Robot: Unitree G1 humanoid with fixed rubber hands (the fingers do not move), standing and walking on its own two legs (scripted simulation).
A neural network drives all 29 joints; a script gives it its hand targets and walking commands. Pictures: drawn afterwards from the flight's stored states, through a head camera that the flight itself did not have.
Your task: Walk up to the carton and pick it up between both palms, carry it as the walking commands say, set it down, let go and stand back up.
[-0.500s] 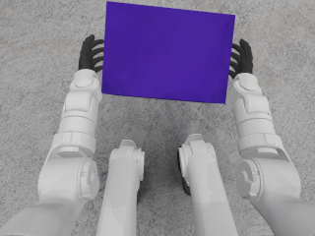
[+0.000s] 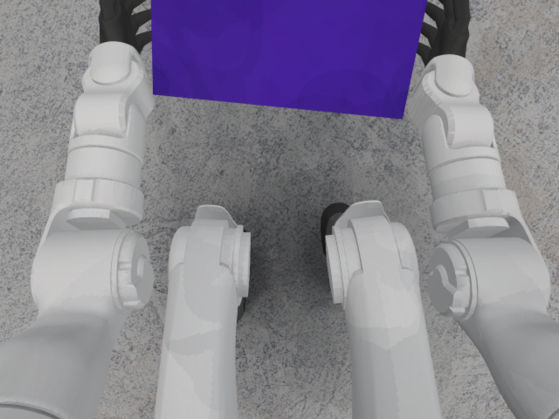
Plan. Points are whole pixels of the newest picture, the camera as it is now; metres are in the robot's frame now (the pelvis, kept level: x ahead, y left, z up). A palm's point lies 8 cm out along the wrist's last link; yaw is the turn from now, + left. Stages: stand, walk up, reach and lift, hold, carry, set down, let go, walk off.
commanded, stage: set down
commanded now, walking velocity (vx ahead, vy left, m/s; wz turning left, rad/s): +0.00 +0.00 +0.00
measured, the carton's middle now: (284, 26) +0.56 -0.02 -0.22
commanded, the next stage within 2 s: none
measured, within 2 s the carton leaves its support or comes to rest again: rests again in 0.74 s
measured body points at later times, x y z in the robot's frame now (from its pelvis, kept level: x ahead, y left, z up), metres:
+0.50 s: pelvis -0.01 +0.02 -0.03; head +0.35 +0.02 +0.23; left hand +0.55 +0.17 -0.20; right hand +0.51 -0.20 -0.20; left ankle +0.11 +0.12 -0.36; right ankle +0.14 -0.11 -0.36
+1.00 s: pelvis +0.02 +0.01 -0.04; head +0.36 +0.02 +0.25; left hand +0.54 +0.18 -0.21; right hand +0.51 -0.20 -0.21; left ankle +0.11 +0.12 -0.36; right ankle +0.14 -0.11 -0.36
